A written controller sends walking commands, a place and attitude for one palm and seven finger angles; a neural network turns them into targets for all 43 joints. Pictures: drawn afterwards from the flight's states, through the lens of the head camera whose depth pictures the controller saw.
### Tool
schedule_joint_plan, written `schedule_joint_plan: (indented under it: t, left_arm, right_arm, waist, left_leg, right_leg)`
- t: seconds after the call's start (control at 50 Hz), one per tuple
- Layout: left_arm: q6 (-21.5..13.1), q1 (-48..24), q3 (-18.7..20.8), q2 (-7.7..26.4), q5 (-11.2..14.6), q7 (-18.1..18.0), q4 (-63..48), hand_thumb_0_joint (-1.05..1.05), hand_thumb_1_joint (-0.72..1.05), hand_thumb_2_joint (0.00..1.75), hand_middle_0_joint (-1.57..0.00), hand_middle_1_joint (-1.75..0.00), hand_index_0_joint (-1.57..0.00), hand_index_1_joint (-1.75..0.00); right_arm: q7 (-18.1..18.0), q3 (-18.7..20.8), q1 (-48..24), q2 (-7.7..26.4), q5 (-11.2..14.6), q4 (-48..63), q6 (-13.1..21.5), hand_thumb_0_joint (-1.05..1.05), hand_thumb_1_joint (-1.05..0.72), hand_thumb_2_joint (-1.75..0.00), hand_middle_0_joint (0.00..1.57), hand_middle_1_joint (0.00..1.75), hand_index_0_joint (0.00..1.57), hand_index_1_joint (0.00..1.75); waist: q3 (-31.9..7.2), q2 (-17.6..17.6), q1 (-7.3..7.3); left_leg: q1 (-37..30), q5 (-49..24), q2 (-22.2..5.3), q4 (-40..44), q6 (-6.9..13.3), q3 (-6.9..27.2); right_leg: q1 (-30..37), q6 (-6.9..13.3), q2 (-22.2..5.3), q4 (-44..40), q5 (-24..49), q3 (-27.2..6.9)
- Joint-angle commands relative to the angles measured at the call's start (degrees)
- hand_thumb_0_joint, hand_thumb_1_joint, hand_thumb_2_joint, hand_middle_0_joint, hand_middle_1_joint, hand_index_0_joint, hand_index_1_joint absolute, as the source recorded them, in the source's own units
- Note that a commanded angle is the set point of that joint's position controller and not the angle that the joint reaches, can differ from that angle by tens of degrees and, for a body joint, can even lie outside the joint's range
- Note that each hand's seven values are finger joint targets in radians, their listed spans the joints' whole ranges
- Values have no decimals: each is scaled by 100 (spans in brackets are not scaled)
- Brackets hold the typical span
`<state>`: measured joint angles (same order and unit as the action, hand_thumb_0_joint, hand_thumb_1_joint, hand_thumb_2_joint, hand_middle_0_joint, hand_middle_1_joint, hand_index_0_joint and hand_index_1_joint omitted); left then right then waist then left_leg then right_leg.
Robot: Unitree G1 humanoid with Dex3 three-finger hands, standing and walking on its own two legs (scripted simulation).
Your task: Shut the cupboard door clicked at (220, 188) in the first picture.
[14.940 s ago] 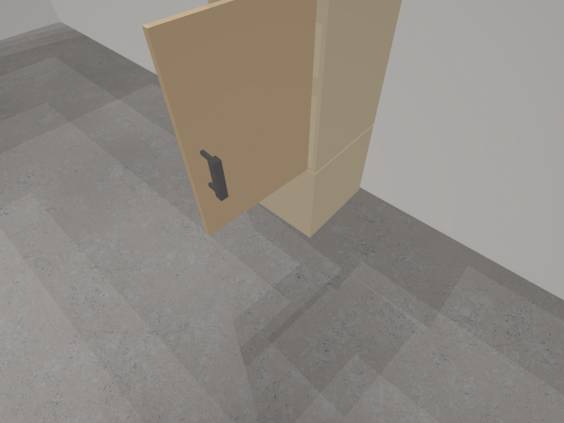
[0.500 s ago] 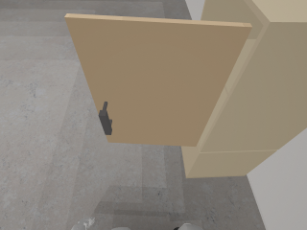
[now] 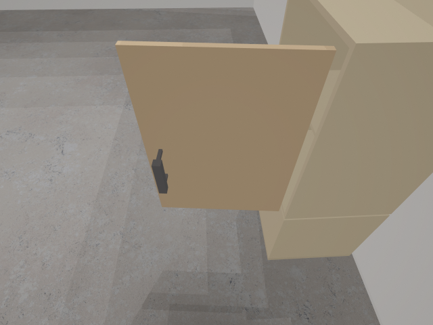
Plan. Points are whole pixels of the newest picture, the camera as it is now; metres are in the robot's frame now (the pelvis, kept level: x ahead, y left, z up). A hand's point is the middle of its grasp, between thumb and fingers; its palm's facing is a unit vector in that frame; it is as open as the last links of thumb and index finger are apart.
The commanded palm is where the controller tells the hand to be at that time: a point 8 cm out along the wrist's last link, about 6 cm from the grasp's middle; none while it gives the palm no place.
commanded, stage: come to a stop and stand still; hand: left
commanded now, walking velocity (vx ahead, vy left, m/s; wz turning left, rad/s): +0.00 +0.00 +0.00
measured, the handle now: (161, 171) +0.52 +0.19 -0.11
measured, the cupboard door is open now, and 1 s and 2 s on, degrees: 85 85 85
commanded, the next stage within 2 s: look again from close up in 0.34 s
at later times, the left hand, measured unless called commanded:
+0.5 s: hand out of the picture -0.04 +0.16 -0.18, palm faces +0.02 -0.98 -0.17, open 7.4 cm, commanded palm none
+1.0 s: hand out of the picture -0.02 +0.19 -0.18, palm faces +0.05 -0.98 -0.18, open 7.4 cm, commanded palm none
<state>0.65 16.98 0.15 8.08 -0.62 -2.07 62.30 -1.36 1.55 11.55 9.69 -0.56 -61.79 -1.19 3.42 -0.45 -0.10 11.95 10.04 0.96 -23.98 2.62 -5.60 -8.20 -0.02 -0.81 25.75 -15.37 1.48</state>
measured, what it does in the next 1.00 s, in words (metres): stands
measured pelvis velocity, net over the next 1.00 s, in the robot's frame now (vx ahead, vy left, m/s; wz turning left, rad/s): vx -0.01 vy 0.02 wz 0.03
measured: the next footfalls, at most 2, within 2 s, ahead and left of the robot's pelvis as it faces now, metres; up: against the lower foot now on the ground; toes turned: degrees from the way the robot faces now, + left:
none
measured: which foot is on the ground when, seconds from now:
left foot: down 0.00-1.00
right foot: down 0.00-1.00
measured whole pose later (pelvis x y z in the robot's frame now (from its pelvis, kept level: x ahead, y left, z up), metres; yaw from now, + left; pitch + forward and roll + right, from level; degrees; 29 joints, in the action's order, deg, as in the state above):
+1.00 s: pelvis -0.01 +0.02 +0.00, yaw +2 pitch -2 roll -1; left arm -0.8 19.6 -0.7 10.2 -1.1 -2.3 59.7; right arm -0.7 -0.1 14.8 9.5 -0.6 -59.7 0.7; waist -0.1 1.7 0.1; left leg 15.2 10.1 2.1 -26.7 4.3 -4.2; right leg -9.8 -1.3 -1.9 26.5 -14.8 3.0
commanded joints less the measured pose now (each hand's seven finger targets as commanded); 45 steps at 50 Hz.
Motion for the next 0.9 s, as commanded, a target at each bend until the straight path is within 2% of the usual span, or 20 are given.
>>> schedule_joint_plan:
  t: [0.0, 0.04, 0.08, 0.4, 0.42, 0.44, 0.46, 0.48, 0.5, 0.54, 0.56, 0.6, 0.64, 0.72, 0.78, 0.88]
  left_arm:
    - [-81, 209, 100, 586, -33, -11, -206, 0, 90, 90, -20, -30, -20, -30]
    - [-79, 279, 110, 609, -40, -10, -172, 0, 90, 90, -20, -30, -20, -30]
    - [-82, 358, 124, 559, -38, -10, -129, 0, 90, 90, -20, -30, -20, -30]
    - [-119, 712, 129, 267, -34, -28, 19, 0, 90, 90, -20, -30, -20, -30]
    - [-251, 939, 8, 479, -133, -214, 119, 0, 90, 90, -20, -30, -20, -30]
    - [-376, 776, 39, 704, -98, -199, -42, 0, 90, 90, -20, -30, -20, -30]
    - [-411, 615, 52, 630, -70, -162, -159, 0, 90, 90, -20, -30, -20, -30]
    - [-428, 610, 20, 543, -33, -160, -174, 0, 90, 90, -20, -30, -20, -30]
    - [-406, 567, 9, 518, -6, -159, -202, 0, 90, 90, -20, -30, -20, -30]
    - [-344, 526, 8, 495, -30, -144, -257, 0, 90, 90, -20, -30, -20, -30]
    - [-316, 565, 6, 469, -33, -135, -259, 0, 90, 90, -20, -30, -20, -30]
    - [-271, 605, -1, 457, -46, -114, -288, 0, 90, 90, -20, -30, -20, -30]
    - [-251, 604, 4, 483, -70, -106, -333, 0, 90, 90, -20, -30, -20, -30]
    - [-229, 630, 12, 525, -65, -86, -408, 0, 90, 90, -20, -30, -20, -30]
    - [-208, 643, 28, 605, -70, -69, -482, 0, 90, 90, -20, -30, -20, -30]
    - [-217, 614, 23, 693, -64, -44, -500, 0, 90, 90, -20, -30, -20, -30]
  right_arm:
    - [27, 9, 308, 463, -25, 30, 45, 0, -90, -90, 20, 30, 20, 30]
    - [30, 5, 410, 452, -23, -24, 36, 0, -90, -90, 20, 30, 20, 30]
    - [23, 8, 498, 407, -37, -73, 41, 0, -90, -90, 20, 30, 20, 30]
    - [-30, 12, 963, 195, -28, -242, 133, 0, -90, -90, 20, 30, 20, 30]
    - [33, -29, 281, 465, -10, 205, 235, 0, -90, -90, 20, 30, 20, 30]
    - [49, -104, 458, 334, -12, 368, 289, 0, -90, -90, 20, 30, 20, 30]
    - [43, -81, 946, 89, -33, 232, 350, 0, -90, -90, 20, 30, 20, 30]
    - [41, -85, 996, 176, -42, 178, 370, 0, -90, -90, 20, 30, 20, 30]
    - [30, -88, 1016, 262, -17, 205, 359, 0, -90, -90, 20, 30, 20, 30]
    - [15, -82, 879, 286, -27, 248, 347, 0, -90, -90, 20, 30, 20, 30]
    - [15, -83, 849, 297, -25, 293, 326, 0, -90, -90, 20, 30, 20, 30]
    - [21, -70, 782, 357, -23, 355, 281, 0, -90, -90, 20, 30, 20, 30]
    - [28, -66, 770, 399, -28, 382, 283, 0, -90, -90, 20, 30, 20, 30]
    - [36, -43, 676, 552, -28, 444, 293, 0, -90, -90, 20, 30, 20, 30]
    - [40, -35, 584, 645, -28, 502, 296, 0, -90, -90, 20, 30, 20, 30]
    - [50, -36, 463, 722, -17, 508, 314, 0, -90, -90, 20, 30, 20, 30]
  waist:
    - [380, 103, -34]
    - [457, 78, -19]
    - [358, -27, -27]
    - [178, 0, 23]
    - [240, 113, 232]
    - [-121, 323, -35]
    - [-604, 357, -177]
    - [-861, 349, -133]
    - [-895, 342, -155]
    - [-340, -194, -86]
    - [-135, -237, -73]
    - [280, 58, -51]
    - [436, 75, -27]
    - [318, 115, 4]
    - [194, -37, 28]
    - [-43, -19, 32]
  left_leg:
    - [-112, 784, -643, 759, -170, 874]
    - [17, 1007, -634, 826, -164, 914]
    - [38, 1072, -622, 843, -166, 924]
    - [200, 927, -714, 862, -114, 1013]
    - [480, 352, -686, -365, -282, 606]
    - [252, 153, -490, -378, -333, 758]
    - [-32, 68, -482, -250, -270, 750]
    - [-110, -446, -521, -304, -215, 819]
    - [-103, -462, -591, -258, -167, 850]
    - [163, -429, -644, -116, -114, 930]
    - [326, -153, -659, -11, -93, 995]
    - [641, 525, -640, 221, -72, 1075]
    - [743, 599, -647, 355, -43, 1127]
    - [674, 914, -669, 567, -21, 1232]
    - [685, 1012, -670, 640, -11, 1245]
    - [437, 782, -672, 609, -15, 1185]
  right_leg:
    - [-919, 138, -528, -895, -573, -687]
    - [-910, 129, -505, -939, -727, -653]
    - [-910, 143, -502, -924, -790, -652]
    - [-729, 184, -423, -580, -159, -507]
    - [-656, 221, -589, -672, 422, -481]
    - [-577, 333, -980, -766, 1455, -927]
    - [-343, 396, -1013, -487, 1242, -768]
    - [-203, 381, -829, -332, 1327, -648]
    - [-197, 355, -721, -283, 934, -572]
    - [-488, 336, -585, -240, 518, -467]
    - [-562, 325, -535, -236, 239, -435]
    - [-759, 316, -466, -285, -206, -420]
    - [-782, 305, -446, -272, -144, -361]
    - [-710, 262, -418, -241, -144, -358]
    - [-575, 254, -418, -249, -73, -365]
    - [-487, 223, -479, -355, 97, -376]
